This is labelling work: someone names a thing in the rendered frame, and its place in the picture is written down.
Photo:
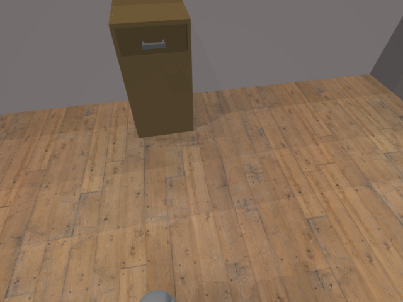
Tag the drawer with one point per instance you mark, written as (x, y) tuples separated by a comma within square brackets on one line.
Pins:
[(130, 39)]

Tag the cabinet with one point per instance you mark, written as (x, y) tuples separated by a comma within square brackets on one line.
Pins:
[(159, 86)]

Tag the handle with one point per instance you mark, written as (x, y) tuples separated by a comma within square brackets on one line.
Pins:
[(146, 46)]

